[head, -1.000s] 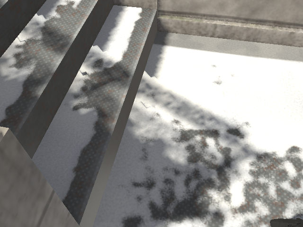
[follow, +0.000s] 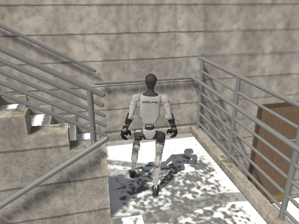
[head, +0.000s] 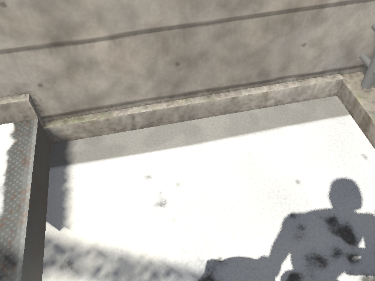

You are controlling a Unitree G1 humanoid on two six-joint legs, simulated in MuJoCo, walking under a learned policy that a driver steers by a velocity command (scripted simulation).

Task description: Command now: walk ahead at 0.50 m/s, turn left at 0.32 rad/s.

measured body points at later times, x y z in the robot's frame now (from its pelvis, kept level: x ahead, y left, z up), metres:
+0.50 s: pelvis +0.29 +0.05 +0.00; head +0.33 +0.07 +0.45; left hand +0.40 +0.36 -0.08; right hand +0.45 -0.19 -0.11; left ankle +0.26 +0.12 -0.75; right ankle +0.45 -0.10 -0.68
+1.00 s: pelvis +0.55 +0.08 +0.00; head +0.58 +0.09 +0.45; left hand +0.40 +0.34 -0.11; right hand +0.86 -0.02 -0.09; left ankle +0.56 +0.28 -0.67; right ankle +0.58 -0.03 -0.75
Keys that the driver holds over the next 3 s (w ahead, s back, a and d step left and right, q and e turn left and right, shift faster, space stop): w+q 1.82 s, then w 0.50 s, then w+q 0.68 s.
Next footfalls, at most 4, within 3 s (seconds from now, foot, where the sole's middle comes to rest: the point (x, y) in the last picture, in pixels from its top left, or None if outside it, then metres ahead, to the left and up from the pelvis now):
0.24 left None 0.30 0.13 -0.78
0.68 right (214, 249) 0.61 -0.01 -0.78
1.20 left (122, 234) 0.67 0.33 -0.78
1.50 right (148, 201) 0.81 0.25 -0.78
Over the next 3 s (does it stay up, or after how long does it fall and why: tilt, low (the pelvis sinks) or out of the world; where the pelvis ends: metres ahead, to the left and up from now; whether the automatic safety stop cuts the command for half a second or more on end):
stays up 0.56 0.90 0.17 its command is cut before an obstacle after 1.0 s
